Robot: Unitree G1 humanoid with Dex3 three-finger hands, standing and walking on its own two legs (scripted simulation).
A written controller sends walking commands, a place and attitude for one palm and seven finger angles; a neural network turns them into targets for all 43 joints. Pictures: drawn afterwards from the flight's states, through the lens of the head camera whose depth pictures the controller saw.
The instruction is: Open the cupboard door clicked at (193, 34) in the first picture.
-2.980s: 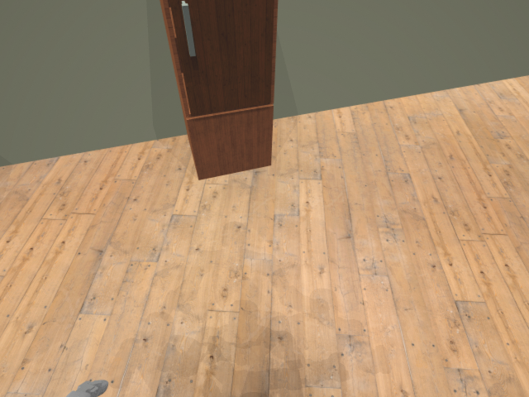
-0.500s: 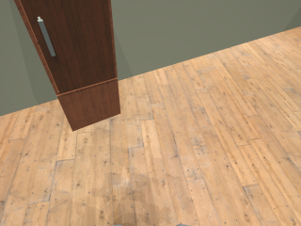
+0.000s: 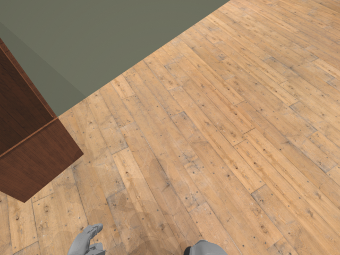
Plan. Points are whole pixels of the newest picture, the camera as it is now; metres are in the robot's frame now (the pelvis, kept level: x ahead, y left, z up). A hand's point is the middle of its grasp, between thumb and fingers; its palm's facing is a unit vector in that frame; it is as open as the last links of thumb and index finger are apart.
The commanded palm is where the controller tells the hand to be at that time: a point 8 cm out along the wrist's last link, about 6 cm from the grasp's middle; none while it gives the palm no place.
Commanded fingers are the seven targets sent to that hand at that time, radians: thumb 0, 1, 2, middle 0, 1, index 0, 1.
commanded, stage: turn to face it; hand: left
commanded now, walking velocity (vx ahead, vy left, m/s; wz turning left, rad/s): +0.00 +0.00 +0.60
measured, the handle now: out of the picture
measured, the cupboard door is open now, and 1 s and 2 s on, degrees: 0 0 0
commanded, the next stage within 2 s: take the last steps up to it in 1.42 s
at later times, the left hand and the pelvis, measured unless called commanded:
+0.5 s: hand out of the picture +0.13 +0.24 -0.17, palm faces +0.23 -0.95 -0.20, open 7.3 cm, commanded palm none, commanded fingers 0.00 0.90 0.90 -0.20 -0.30 -0.20 -0.30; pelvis +0.11 +0.03 +0.01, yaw +12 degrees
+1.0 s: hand out of the picture +0.11 +0.16 -0.12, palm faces +0.49 -0.82 -0.29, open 7.4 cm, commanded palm none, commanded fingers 0.00 0.90 0.90 -0.20 -0.30 -0.20 -0.30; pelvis +0.14 -0.05 +0.02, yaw +31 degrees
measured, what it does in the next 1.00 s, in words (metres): walks ahead, turning left: left foot, then right foot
